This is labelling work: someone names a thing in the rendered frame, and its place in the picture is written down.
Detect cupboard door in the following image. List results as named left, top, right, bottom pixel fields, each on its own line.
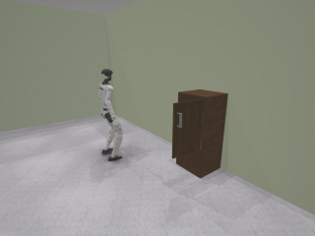
left=172, top=98, right=204, bottom=158

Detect robot right upper arm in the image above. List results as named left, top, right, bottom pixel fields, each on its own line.
left=104, top=85, right=113, bottom=105

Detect handle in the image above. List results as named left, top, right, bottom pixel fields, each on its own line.
left=177, top=112, right=183, bottom=129

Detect robot right forearm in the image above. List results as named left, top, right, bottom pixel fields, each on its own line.
left=106, top=100, right=116, bottom=121

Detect robot torso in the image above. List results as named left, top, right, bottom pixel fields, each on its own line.
left=99, top=84, right=113, bottom=119

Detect right robot hand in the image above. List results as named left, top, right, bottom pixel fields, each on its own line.
left=112, top=119, right=121, bottom=132

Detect robot left thigh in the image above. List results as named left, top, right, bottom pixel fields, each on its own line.
left=101, top=114, right=116, bottom=135

